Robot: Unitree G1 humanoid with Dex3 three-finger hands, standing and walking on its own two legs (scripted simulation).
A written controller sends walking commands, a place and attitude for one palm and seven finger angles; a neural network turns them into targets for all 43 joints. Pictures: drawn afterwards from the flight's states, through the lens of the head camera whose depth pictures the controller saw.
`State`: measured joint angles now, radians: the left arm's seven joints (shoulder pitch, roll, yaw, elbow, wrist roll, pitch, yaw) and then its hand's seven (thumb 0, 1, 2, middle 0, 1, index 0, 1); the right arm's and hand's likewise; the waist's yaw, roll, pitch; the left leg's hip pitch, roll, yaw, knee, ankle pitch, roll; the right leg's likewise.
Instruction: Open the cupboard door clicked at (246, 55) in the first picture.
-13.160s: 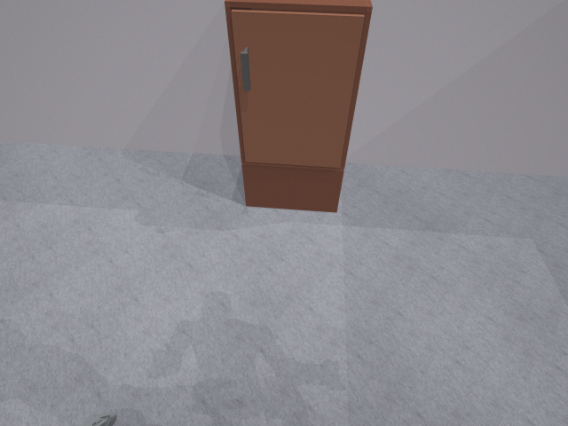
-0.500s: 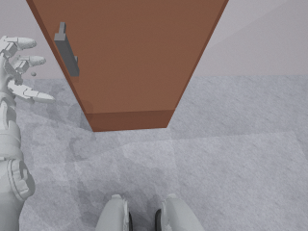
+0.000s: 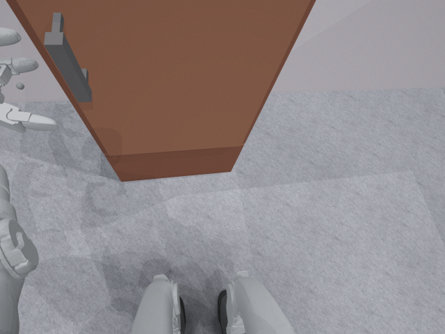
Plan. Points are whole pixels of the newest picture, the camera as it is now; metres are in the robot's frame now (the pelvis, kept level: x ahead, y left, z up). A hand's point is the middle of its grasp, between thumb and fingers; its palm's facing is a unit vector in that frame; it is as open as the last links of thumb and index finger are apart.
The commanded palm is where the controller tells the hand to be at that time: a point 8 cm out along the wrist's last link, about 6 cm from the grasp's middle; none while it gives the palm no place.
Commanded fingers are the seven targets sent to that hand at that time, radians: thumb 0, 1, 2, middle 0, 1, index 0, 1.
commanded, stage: move the hooked fingers beside the handle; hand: left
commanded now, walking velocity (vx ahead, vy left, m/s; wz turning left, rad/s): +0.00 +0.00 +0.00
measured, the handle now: (72, 61) +0.55 +0.22 +0.06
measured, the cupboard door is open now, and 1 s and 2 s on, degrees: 0 0 0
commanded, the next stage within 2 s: slide the fingers in behind the handle in 0.58 s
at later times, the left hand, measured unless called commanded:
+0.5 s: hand (26, 91) +0.49 +0.27 +0.05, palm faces +0.07 -1.00 -0.01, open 14.0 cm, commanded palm +0.48 +0.31 +0.05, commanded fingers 0.00 -0.50 0.30 -0.30 -1.20 -0.30 -1.20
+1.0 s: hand (40, 88) +0.50 +0.26 +0.05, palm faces +0.07 -1.00 +0.00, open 14.0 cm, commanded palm +0.49 +0.29 +0.06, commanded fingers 0.00 -0.50 0.30 -0.30 -1.20 -0.30 -1.20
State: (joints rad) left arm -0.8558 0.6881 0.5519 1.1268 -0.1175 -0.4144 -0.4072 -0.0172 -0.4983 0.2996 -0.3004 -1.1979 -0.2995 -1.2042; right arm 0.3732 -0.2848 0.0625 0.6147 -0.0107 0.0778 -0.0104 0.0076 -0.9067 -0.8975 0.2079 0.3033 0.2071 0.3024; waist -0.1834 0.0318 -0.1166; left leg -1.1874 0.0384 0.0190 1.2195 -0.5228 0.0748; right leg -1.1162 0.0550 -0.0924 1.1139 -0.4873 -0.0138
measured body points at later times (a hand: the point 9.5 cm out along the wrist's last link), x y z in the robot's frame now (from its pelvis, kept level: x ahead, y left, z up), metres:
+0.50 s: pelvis +0.00 +0.00 +0.00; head +0.16 +0.05 +0.42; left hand +0.48 +0.33 +0.06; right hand +0.03 -0.27 -0.10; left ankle +0.02 +0.07 -0.64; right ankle +0.01 -0.12 -0.63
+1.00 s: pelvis +0.00 +0.00 +0.00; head +0.16 +0.05 +0.42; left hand +0.49 +0.31 +0.06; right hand +0.02 -0.27 -0.10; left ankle +0.02 +0.07 -0.64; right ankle +0.01 -0.12 -0.63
